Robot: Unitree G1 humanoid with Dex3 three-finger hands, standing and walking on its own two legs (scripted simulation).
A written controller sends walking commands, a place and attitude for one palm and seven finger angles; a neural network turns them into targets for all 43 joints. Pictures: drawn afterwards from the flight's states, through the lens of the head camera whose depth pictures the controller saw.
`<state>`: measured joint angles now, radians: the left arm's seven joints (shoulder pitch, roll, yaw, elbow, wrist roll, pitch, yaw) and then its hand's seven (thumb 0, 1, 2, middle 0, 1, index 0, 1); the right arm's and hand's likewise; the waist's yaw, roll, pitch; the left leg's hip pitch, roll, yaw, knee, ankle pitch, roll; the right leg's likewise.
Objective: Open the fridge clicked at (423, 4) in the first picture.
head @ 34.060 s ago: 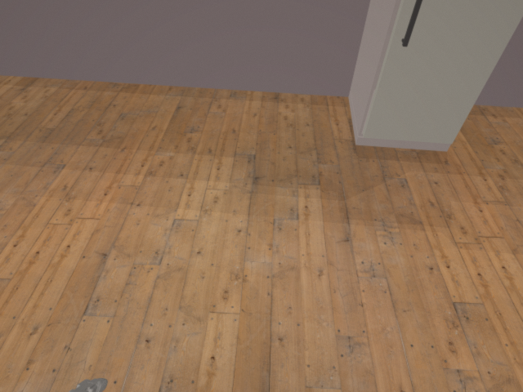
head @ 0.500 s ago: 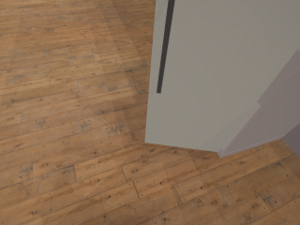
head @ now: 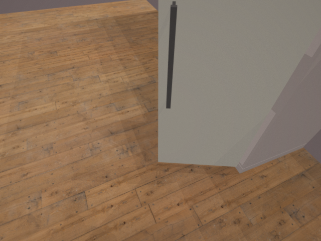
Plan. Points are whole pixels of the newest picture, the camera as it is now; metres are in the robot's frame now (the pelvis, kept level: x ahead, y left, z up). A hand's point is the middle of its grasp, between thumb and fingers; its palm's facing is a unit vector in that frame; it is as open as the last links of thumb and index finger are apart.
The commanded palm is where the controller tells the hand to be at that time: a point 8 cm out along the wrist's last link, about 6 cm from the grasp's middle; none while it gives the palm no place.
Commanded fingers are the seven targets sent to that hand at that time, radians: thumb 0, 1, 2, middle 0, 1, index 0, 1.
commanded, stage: let the arm hang, fingers relaxed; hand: left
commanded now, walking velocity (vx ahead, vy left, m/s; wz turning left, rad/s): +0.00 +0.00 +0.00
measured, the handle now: (170, 64) +0.69 +0.00 +0.09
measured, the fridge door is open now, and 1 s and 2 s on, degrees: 65 65 65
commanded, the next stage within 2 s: look to check the result in 0.20 s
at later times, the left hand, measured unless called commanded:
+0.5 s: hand out of the picture -0.03 +0.17 -0.18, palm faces +0.03 -0.98 -0.18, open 7.4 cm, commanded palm none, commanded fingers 0.00 0.90 0.90 -0.20 -0.30 -0.20 -0.30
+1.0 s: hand out of the picture -0.01 +0.17 -0.18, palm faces +0.02 -0.99 -0.17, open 7.3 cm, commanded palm none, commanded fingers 0.00 0.90 0.90 -0.20 -0.30 -0.20 -0.30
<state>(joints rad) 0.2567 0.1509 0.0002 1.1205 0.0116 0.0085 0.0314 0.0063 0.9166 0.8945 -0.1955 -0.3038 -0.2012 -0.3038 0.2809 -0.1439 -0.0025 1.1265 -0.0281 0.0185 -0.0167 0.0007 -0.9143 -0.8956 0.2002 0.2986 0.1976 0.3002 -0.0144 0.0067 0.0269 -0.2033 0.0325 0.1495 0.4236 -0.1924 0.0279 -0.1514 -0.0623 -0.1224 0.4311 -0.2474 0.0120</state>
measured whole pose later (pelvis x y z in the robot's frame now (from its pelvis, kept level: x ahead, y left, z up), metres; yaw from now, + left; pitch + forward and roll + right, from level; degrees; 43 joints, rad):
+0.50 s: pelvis -0.01 +0.01 +0.00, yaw +0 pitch -1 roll +0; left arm 0.31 0.12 0.01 1.15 0.02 0.01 0.04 0.00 0.91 0.89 -0.19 -0.30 -0.20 -0.30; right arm 0.29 -0.12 -0.01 1.13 -0.03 0.01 -0.02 0.00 -0.91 -0.90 0.20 0.30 0.20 0.30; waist -0.01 0.01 0.04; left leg -0.23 0.02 0.16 0.43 -0.19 0.05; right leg -0.18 -0.08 -0.11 0.43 -0.23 0.03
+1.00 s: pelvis +0.00 +0.01 +0.00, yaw +0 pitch -1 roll +0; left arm 0.28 0.12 0.01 1.14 0.01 0.00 0.04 0.00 0.91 0.89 -0.19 -0.30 -0.20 -0.30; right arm 0.28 -0.12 -0.01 1.13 -0.03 0.01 -0.02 0.00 -0.91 -0.90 0.20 0.30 0.20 0.30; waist -0.01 0.00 0.04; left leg -0.22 0.02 0.16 0.43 -0.20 0.05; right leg -0.17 -0.08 -0.11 0.43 -0.24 0.03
